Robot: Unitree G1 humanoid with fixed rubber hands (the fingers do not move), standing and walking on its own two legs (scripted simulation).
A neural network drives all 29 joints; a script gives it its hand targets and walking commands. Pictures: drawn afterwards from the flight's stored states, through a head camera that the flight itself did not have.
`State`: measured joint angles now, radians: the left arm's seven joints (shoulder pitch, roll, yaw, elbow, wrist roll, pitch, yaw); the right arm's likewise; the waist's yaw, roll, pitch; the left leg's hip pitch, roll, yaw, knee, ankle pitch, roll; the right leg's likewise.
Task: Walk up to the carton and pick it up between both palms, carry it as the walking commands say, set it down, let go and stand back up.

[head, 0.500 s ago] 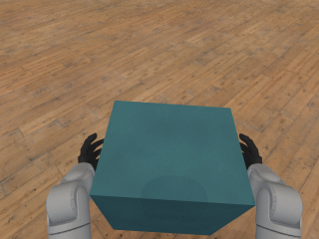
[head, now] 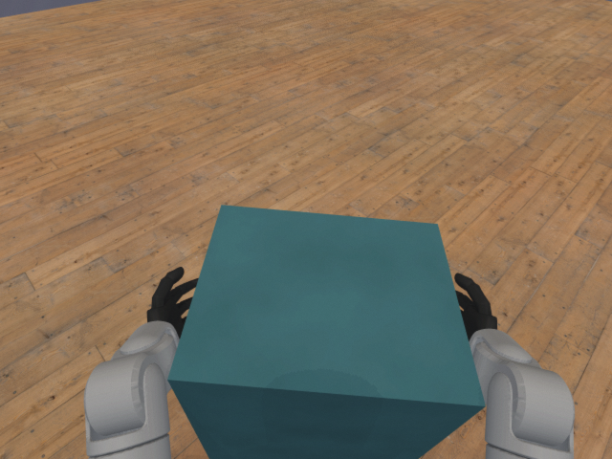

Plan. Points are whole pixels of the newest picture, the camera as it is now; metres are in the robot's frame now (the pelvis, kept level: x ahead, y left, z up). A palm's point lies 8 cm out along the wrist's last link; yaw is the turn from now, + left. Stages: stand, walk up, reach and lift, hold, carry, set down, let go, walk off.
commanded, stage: carry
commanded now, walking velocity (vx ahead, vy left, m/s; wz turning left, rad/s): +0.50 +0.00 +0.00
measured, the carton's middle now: (316, 348) +0.28 +0.00 +0.02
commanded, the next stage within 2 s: none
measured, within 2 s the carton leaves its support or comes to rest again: neither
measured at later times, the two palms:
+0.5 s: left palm (207, 219) +0.46 +0.17 +0.07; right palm (440, 225) +0.45 -0.18 +0.08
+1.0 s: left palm (241, 127) +0.74 +0.16 +0.07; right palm (413, 131) +0.74 -0.20 +0.08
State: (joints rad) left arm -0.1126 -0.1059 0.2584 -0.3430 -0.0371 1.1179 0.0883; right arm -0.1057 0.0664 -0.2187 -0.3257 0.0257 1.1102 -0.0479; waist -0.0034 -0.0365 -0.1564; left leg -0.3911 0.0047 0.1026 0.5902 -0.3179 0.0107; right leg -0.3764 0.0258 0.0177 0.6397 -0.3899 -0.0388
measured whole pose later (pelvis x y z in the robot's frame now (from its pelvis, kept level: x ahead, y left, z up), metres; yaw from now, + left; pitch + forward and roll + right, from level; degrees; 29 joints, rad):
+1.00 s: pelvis +0.47 -0.01 +0.00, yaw -2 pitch +8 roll -2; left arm -0.10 -0.12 0.24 -0.37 -0.04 1.09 0.09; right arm -0.12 0.04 -0.21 -0.35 0.03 1.11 -0.03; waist 0.01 0.02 -0.10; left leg -0.46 0.05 0.05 0.70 -0.45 0.00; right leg -0.27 -0.02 -0.01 0.54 -0.40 0.03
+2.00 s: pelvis +1.13 -0.05 +0.01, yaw -3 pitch +5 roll +0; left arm -0.07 -0.13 0.24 -0.42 -0.04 1.09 0.05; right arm -0.05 0.06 -0.21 -0.45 0.03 1.11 -0.04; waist 0.00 0.02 -0.04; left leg -0.40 0.03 0.03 1.15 -0.44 0.00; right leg -0.38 0.01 -0.06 0.56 -0.27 -0.05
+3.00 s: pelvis +1.73 -0.12 +0.01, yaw -4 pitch +8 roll +0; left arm -0.05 -0.12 0.26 -0.46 -0.04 1.12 0.04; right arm -0.02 0.11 -0.21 -0.45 0.03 1.10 -0.05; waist -0.04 -0.01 -0.10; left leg -0.15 0.07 0.12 0.42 -0.38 -0.03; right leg -0.48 -0.02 -0.07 0.63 -0.29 0.01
